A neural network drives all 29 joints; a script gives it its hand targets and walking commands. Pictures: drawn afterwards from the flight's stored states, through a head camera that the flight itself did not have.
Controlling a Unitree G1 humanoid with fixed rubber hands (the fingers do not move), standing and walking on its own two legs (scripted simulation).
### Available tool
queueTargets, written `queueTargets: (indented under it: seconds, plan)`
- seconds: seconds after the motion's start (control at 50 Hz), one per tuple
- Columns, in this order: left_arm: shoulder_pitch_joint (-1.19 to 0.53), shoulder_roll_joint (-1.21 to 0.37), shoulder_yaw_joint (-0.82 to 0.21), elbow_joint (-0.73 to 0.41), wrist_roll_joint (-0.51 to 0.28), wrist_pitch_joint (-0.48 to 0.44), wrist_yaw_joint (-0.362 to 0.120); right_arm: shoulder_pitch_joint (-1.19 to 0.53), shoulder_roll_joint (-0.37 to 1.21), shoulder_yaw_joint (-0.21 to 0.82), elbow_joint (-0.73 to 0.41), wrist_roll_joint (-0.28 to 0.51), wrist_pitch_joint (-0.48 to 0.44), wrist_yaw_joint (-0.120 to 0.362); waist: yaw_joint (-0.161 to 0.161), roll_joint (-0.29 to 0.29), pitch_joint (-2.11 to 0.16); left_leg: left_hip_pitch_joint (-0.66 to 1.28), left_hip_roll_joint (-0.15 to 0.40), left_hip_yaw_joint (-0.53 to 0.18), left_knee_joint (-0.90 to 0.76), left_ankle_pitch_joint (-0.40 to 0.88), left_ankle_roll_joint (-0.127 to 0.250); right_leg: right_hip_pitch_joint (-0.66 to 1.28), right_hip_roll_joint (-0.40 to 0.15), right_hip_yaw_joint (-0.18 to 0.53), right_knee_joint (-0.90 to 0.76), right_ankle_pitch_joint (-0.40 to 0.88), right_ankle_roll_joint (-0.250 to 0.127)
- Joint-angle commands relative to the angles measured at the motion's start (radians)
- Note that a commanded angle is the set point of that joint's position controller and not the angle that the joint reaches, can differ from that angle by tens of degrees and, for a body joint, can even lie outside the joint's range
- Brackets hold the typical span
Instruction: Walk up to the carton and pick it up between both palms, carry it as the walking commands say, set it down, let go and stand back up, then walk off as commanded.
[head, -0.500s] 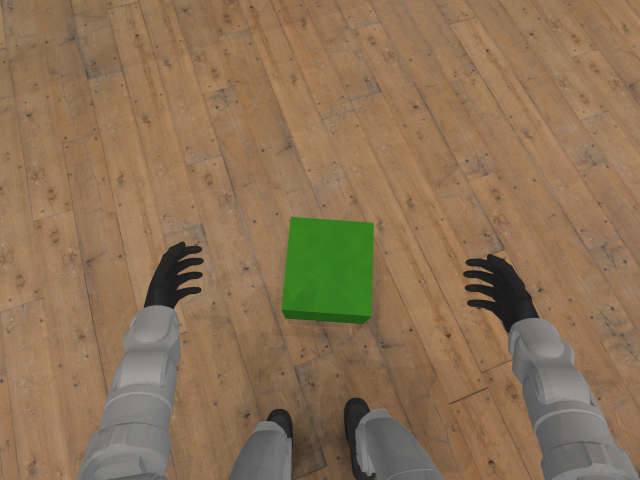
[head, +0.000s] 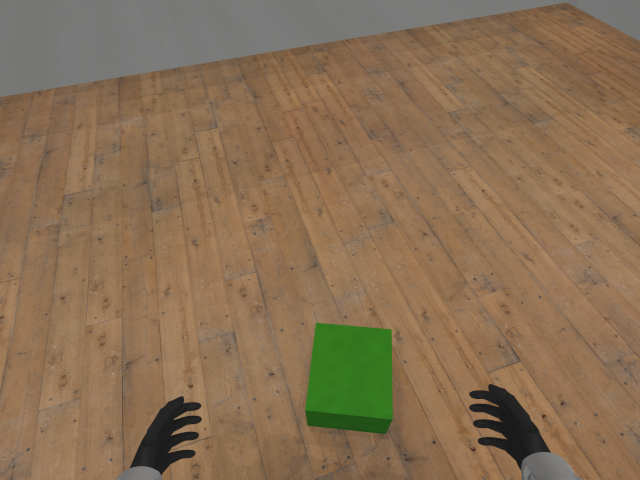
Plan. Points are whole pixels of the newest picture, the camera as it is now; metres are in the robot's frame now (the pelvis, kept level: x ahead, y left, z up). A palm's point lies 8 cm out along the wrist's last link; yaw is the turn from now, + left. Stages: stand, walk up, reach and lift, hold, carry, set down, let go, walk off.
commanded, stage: let go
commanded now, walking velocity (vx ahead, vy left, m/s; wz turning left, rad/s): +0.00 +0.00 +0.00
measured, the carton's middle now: (349, 377) +0.48 -0.06 -0.70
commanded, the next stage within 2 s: stand in 0.34 s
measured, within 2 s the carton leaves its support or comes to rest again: neither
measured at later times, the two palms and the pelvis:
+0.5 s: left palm out of the picture +0.15 +0.26 -0.08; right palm (565, 452) +0.16 -0.28 -0.08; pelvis +0.01 -0.02 -0.01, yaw +0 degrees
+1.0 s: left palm out of the picture +0.14 +0.27 -0.09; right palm (584, 466) +0.15 -0.31 -0.10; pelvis +0.02 -0.02 +0.00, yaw +0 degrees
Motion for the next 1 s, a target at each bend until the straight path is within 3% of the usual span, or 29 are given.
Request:
queueTargets:
  seconds: [0.0,0.16,0.32,0.34,0.4,0.42,0.52,0.62,0.78,0.98]
  plan:
    - [-0.053,0.067,0.010,-0.115,-0.003,0.010,-0.002,-0.041,-0.122,-0.044,-0.094,-0.006,0.012,0.002,-0.007,0.030,-0.031,-0.035,0.041,-0.014,-0.120,0.135,-0.046,0.084,0.028,-0.037,-0.030,0.125,-0.008]
    - [-0.049,0.084,0.001,-0.097,0.008,0.033,-0.001,-0.057,-0.120,-0.037,-0.107,-0.002,0.056,-0.008,0.003,0.010,-0.046,0.018,0.034,-0.008,-0.081,0.226,-0.032,0.087,0.021,-0.026,-0.022,0.170,-0.002]
    - [-0.059,0.101,-0.027,-0.056,-0.024,0.016,0.027,-0.070,-0.100,-0.005,-0.131,-0.024,0.144,-0.069,0.035,0.007,-0.054,0.028,0.037,0.025,-0.019,0.240,-0.031,0.024,0.039,-0.010,0.011,0.154,-0.001]
    - [-0.032,0.218,0.024,0.061,0.042,-0.015,0.055,-0.083,-0.237,-0.051,-0.005,-0.024,0.058,-0.097,0.016,0.114,-0.045,-0.104,0.060,-0.016,-0.012,0.058,-0.046,-0.066,-0.048,0.038,-0.013,0.091,0.019]
    - [-0.060,0.242,0.029,0.099,0.053,-0.059,0.068,-0.082,-0.217,-0.042,0.059,-0.034,-0.034,-0.094,0.007,0.023,-0.043,-0.089,0.075,-0.057,-0.027,-0.070,-0.031,-0.127,-0.066,0.082,-0.051,-0.059,0.002]
    - [-0.073,0.233,0.029,0.108,0.052,-0.066,0.070,-0.085,-0.213,-0.041,0.080,-0.032,-0.049,-0.089,0.007,0.007,-0.057,-0.079,0.079,-0.062,-0.023,-0.051,-0.029,-0.131,-0.066,0.084,-0.055,-0.063,-0.001]
    - [-0.075,0.234,0.027,0.164,0.037,-0.084,0.066,-0.092,-0.235,-0.036,0.165,-0.028,-0.078,-0.080,0.011,-0.004,-0.142,-0.029,0.093,-0.064,-0.003,0.177,-0.030,-0.051,-0.076,0.075,-0.016,0.183,-0.004]
    - [-0.065,0.262,0.024,0.219,0.033,-0.087,0.076,-0.081,-0.265,-0.028,0.239,-0.027,-0.087,-0.089,0.012,-0.014,-0.165,0.001,0.102,-0.070,0.000,0.288,-0.030,-0.009,-0.087,0.077,-0.007,0.292,-0.007]
    - [-0.072,0.290,0.017,0.293,0.029,-0.092,0.087,-0.078,-0.290,-0.019,0.321,-0.024,-0.093,-0.097,0.012,-0.002,-0.156,0.014,0.110,-0.077,-0.012,0.361,-0.027,0.025,-0.096,0.080,-0.010,0.366,-0.009]
    - [-0.098,0.295,0.012,0.363,0.024,-0.095,0.090,-0.091,-0.301,-0.013,0.380,-0.021,-0.100,-0.103,0.013,0.007,-0.138,0.022,0.119,-0.087,-0.049,0.349,-0.022,0.046,-0.101,0.083,-0.039,0.348,-0.014]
